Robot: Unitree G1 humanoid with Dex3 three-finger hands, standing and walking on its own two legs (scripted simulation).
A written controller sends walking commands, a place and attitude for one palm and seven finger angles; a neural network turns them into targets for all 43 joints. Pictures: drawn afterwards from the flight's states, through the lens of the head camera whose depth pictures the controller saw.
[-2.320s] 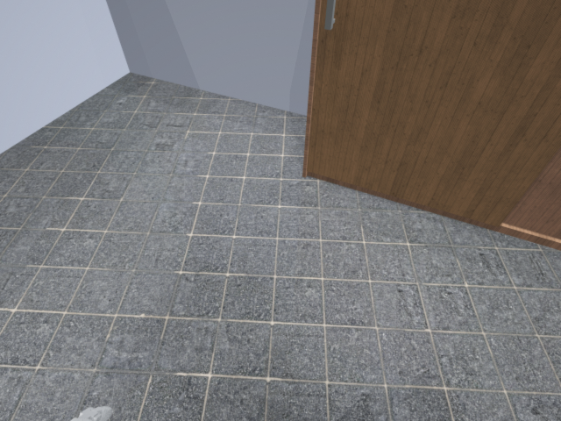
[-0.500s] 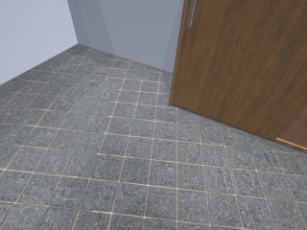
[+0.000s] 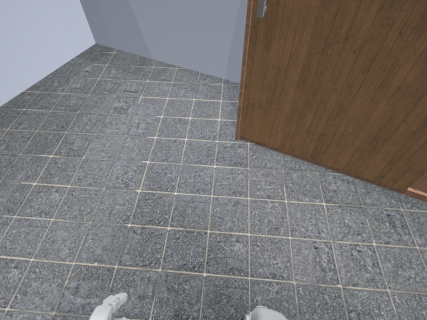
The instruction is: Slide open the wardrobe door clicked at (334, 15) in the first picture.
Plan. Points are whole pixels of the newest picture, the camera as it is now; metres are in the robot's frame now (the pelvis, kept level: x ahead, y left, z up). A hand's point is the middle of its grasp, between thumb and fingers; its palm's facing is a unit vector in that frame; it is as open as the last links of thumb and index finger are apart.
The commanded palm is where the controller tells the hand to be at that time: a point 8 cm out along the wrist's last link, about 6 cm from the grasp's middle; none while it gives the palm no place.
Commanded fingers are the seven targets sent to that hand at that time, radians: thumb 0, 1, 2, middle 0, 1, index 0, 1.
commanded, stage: walk to a spot facing it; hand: left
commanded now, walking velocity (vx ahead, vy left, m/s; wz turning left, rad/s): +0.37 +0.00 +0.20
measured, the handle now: out of the picture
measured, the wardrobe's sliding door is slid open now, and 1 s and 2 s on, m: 0.00 0.00 0.00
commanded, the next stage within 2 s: turn to face it in 0.60 s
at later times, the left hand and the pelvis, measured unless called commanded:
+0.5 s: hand (110, 316) +0.16 +0.23 -0.16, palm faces +0.15 -0.98 -0.15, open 7.4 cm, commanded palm none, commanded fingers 0.00 0.90 0.90 -0.20 -0.30 -0.20 -0.30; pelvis +0.21 +0.05 +0.02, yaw +5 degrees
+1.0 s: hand (153, 181) +0.49 +0.18 -0.14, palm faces -0.05 -0.97 -0.24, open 7.3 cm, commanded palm none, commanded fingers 0.00 0.90 0.90 -0.20 -0.30 -0.20 -0.30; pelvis +0.39 +0.00 +0.01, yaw -4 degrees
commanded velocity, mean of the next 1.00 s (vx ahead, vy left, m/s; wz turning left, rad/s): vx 0.22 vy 0.00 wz -0.18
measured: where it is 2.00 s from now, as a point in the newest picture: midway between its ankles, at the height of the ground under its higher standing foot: (213, 254)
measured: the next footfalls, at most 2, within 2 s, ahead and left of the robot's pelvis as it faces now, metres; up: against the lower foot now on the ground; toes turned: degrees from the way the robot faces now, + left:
left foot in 0.34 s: +0.27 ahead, +0.14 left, +0.00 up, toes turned +14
right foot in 0.84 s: +0.50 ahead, -0.09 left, +0.00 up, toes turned -8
